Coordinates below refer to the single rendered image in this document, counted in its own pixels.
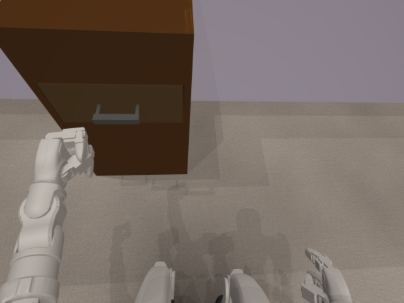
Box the right robot hand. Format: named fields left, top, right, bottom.
left=301, top=248, right=353, bottom=303

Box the handle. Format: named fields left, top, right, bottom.
left=92, top=104, right=140, bottom=124

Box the drawer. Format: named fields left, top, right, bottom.
left=37, top=83, right=182, bottom=122

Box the left robot hand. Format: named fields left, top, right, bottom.
left=34, top=127, right=95, bottom=189

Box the right robot thigh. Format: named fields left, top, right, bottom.
left=222, top=273, right=270, bottom=303

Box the robot thigh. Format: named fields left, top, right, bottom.
left=133, top=266, right=175, bottom=303
left=222, top=273, right=270, bottom=303

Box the robot left forearm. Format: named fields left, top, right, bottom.
left=0, top=182, right=67, bottom=303

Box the left robot thigh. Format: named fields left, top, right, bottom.
left=133, top=266, right=175, bottom=303

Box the cabinet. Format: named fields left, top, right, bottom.
left=0, top=0, right=194, bottom=176

